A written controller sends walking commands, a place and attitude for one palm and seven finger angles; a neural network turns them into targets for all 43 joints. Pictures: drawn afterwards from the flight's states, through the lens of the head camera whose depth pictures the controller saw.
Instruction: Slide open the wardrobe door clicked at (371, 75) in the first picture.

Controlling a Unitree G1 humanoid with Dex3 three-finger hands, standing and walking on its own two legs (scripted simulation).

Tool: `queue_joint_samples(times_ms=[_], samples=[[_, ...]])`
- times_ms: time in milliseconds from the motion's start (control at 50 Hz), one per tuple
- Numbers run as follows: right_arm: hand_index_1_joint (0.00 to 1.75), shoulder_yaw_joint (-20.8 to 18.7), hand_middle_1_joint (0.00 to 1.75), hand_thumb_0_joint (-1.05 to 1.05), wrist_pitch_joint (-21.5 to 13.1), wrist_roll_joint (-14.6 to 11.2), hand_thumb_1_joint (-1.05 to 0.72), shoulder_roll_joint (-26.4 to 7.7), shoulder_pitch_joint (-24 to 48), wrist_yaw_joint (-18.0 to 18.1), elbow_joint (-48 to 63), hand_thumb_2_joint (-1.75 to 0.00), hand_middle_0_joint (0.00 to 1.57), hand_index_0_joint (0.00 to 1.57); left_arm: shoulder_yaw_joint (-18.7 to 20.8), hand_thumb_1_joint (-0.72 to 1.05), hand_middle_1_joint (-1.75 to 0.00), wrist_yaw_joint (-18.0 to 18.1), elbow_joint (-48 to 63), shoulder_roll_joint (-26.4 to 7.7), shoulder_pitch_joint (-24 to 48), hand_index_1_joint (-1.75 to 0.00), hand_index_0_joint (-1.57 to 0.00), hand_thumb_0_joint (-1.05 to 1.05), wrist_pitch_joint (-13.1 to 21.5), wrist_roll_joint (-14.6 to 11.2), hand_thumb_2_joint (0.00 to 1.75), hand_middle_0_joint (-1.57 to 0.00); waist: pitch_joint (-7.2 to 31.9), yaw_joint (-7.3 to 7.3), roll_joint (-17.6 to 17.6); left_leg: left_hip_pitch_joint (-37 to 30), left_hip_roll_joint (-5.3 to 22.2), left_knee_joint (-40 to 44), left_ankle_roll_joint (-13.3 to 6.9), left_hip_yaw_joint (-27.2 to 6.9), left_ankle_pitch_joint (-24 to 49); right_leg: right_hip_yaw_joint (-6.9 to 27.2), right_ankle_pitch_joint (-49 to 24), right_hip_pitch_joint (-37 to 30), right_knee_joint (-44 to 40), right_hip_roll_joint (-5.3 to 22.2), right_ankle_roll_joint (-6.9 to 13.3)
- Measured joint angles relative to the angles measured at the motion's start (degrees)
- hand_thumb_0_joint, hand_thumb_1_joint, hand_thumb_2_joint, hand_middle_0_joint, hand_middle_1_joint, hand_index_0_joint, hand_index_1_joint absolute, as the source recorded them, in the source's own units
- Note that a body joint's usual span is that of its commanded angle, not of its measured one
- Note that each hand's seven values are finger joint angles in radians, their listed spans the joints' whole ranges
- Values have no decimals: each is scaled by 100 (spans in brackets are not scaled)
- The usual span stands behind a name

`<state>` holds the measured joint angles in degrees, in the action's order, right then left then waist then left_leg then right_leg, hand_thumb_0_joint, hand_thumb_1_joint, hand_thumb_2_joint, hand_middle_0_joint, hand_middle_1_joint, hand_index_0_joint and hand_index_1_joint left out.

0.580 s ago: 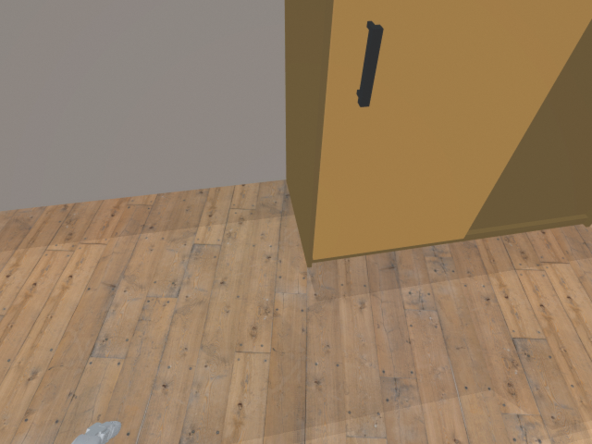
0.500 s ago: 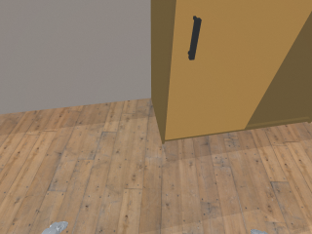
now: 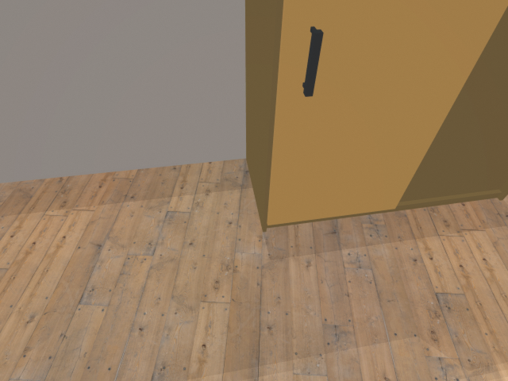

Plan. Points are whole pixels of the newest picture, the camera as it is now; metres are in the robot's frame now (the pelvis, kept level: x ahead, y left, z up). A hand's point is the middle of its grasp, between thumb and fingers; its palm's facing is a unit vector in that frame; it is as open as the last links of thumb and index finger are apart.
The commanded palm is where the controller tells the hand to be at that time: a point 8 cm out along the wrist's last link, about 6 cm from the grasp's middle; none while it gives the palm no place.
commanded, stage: stand and wait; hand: left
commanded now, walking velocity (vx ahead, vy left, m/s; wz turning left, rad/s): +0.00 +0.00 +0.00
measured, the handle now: (310, 62) +0.92 -0.10 +0.08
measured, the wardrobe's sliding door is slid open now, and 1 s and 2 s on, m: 0.00 0.00 0.00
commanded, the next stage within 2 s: look at it before walking up in 0.36 s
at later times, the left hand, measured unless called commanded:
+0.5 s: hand out of the picture +0.06 +0.24 -0.15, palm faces -0.02 -0.94 -0.33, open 7.3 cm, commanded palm none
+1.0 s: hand out of the picture +0.07 +0.24 -0.15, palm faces -0.02 -0.94 -0.33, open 7.3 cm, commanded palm none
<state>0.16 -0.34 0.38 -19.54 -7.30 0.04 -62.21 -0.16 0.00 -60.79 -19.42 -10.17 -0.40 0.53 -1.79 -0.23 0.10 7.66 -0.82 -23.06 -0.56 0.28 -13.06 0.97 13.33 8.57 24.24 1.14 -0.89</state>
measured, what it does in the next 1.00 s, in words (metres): stands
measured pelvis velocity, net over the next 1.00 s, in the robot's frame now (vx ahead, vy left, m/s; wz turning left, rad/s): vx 0.00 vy -0.01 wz -0.01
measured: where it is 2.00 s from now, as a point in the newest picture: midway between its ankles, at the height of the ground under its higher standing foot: outside the picture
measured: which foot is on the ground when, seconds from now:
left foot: down 0.00-1.00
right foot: down 0.00-1.00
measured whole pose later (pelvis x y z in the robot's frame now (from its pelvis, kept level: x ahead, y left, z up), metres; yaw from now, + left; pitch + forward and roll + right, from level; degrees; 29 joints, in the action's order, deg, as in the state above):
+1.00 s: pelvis +0.00 -0.01 +0.00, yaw +0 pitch -2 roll +0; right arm 0.4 -0.9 0.3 -19.3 -6.4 0.0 -64.0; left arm -0.1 0.0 -62.2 -19.2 -8.6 0.3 0.6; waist -1.4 -0.1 0.1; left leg 6.8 0.0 -20.1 0.2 0.4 -11.5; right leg 1.1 11.6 7.8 21.3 0.3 -0.3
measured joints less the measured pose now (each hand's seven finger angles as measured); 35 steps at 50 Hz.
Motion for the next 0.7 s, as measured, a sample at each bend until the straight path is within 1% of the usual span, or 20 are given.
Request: queue_joint_samples(times_ms=[380,700], samples=[[30,11,30,1,-28,0,-90,53,-108,-24,-208,-90,20,20,-4,90,-30,-11,-115,61,126,-30,-21,0,41,6,90,-21,39,45,-13,63,49,148,48,1,177,2,-175,78,-131,-48,42],[30,11,30,1,-48,-6,-90,51,2,-14,-190,-90,20,20,6,90,-30,-2,-130,43,148,-30,-21,0,72,7,90,-21,39,30,-7,14,83,208,72,12,162,12,-173,32,-201,-81,62]])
